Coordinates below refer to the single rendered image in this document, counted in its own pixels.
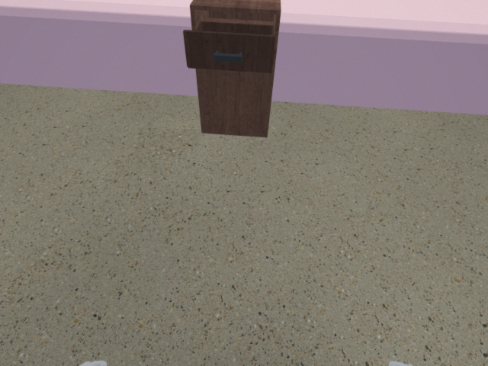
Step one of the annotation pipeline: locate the drawer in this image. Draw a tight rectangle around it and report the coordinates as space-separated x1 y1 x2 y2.
183 21 276 73

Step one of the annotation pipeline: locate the cabinet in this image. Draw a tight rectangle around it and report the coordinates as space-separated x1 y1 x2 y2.
190 0 281 137

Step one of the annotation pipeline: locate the handle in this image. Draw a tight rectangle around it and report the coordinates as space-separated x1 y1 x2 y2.
213 51 242 63

